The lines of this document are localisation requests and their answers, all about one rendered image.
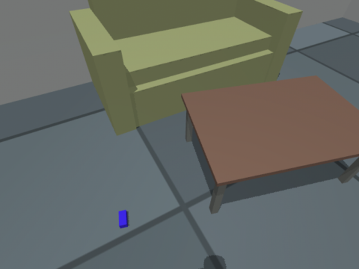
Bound small box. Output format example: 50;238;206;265
119;210;128;228

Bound sofa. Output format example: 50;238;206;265
69;0;303;136

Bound coffee table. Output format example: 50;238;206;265
181;76;359;214

